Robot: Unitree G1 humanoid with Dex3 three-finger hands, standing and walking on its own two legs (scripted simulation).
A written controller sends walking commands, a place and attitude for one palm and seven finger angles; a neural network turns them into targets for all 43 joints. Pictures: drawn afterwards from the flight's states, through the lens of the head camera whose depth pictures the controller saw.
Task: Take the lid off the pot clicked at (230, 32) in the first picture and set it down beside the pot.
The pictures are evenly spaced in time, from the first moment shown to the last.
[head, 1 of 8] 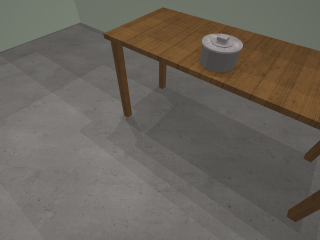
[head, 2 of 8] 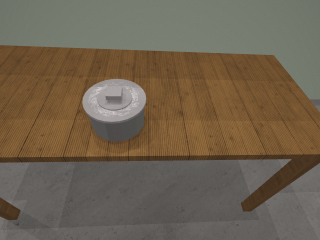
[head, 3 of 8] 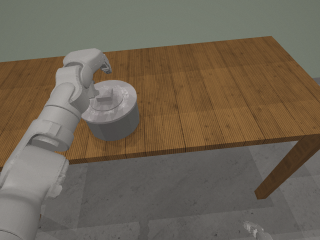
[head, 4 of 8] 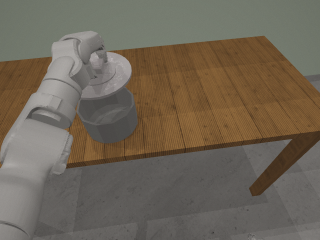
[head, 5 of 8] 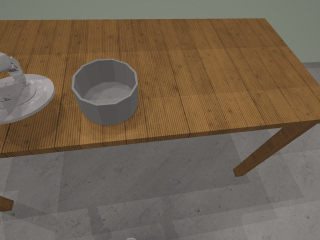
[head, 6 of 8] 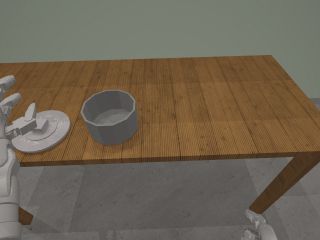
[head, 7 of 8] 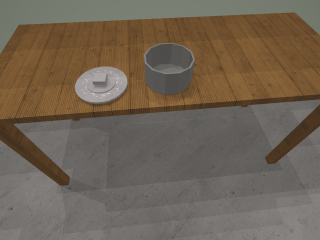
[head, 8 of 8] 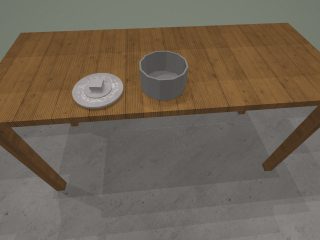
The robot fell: no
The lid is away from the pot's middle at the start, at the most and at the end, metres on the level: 0.00 0.25 0.25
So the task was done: yes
